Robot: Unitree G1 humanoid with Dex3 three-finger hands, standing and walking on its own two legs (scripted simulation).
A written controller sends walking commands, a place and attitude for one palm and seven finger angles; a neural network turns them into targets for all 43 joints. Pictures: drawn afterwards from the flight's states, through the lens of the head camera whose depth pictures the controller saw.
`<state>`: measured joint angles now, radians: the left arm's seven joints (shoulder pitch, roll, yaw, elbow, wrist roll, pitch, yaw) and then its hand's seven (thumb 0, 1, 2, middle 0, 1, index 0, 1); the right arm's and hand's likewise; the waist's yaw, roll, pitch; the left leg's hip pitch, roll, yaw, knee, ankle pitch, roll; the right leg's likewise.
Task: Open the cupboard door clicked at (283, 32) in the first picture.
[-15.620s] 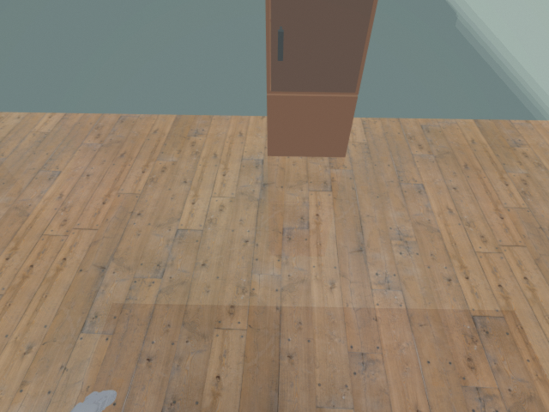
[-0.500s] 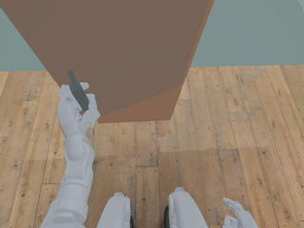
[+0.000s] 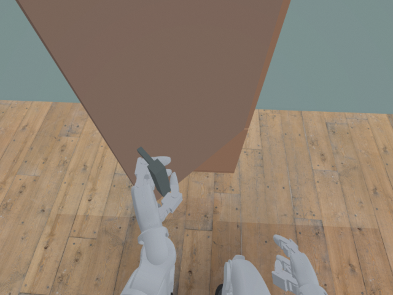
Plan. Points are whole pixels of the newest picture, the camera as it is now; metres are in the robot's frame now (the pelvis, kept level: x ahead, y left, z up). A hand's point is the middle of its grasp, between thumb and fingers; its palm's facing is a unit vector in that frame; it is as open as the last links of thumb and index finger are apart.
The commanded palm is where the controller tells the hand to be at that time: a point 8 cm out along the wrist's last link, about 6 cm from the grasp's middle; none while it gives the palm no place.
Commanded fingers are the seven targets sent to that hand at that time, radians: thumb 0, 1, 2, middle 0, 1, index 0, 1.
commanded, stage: open thumb and fingers to let go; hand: left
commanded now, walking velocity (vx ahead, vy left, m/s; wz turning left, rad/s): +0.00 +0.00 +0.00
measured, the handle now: (154, 172) +0.35 +0.10 +0.01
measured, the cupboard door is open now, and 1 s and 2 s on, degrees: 45 45 45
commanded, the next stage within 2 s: slide the hand sideways off the handle in 0.78 s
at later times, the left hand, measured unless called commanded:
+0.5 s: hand (172, 188) +0.32 +0.07 +0.00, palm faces +0.38 -0.92 -0.03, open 12.8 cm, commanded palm +0.27 +0.12 +0.00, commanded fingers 0.00 -0.50 0.30 -0.25 -0.90 -0.25 -0.90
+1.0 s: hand (169, 201) +0.30 +0.07 +0.00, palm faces +0.07 -0.99 -0.10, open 15.7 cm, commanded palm +0.27 +0.11 +0.00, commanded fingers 0.00 -0.50 0.30 -0.15 -0.30 -0.15 -0.30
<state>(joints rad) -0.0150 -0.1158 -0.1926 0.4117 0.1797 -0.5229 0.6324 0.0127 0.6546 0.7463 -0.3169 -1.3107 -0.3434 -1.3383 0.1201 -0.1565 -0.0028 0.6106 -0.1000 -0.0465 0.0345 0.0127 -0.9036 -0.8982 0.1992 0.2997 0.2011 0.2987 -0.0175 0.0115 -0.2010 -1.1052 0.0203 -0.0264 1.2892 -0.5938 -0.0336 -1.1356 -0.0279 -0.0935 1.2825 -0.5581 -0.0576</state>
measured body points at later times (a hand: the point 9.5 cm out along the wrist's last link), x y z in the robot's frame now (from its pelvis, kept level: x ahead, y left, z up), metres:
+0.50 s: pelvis -0.02 -0.01 -0.01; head +0.10 -0.03 +0.43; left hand +0.30 +0.11 +0.01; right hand +0.14 -0.25 -0.14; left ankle +0.01 +0.14 -0.62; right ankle +0.03 -0.09 -0.62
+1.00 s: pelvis -0.02 +0.01 -0.01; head +0.09 +0.01 +0.42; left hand +0.29 +0.12 +0.01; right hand +0.15 -0.20 -0.13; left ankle +0.01 +0.14 -0.62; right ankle +0.03 -0.09 -0.62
